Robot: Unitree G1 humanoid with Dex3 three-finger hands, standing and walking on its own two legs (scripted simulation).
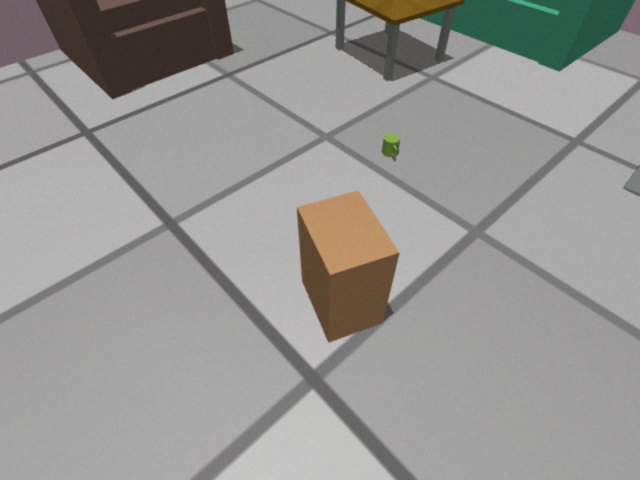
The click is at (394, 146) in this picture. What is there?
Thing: mug
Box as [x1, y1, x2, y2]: [382, 133, 399, 158]
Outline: 388,133 384,136 382,153 384,155 392,156 394,158 397,153 399,136 393,133
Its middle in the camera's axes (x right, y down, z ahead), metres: +0.37 -0.48 +1.98
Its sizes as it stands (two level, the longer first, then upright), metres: 0.116 0.082 0.087
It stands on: the floor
